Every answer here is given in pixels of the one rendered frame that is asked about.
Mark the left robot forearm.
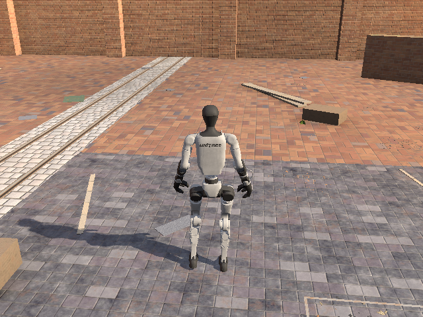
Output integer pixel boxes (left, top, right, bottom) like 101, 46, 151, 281
174, 160, 186, 183

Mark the robot shin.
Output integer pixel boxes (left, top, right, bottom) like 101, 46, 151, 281
220, 220, 230, 263
190, 215, 199, 260

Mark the right robot upper arm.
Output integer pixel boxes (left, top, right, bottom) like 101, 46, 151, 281
225, 133, 243, 170

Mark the robot right hand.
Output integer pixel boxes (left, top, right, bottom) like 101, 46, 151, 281
237, 183, 252, 198

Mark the right robot forearm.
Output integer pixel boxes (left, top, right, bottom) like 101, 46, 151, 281
237, 159, 250, 186

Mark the left robot shin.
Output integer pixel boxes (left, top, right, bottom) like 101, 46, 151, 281
190, 215, 199, 260

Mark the left robot upper arm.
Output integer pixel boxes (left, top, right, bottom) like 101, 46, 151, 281
180, 133, 197, 170

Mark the robot left hand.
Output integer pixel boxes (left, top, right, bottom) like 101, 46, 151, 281
173, 180, 189, 194

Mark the right robot shin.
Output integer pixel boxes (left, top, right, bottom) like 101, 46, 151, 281
220, 220, 230, 263

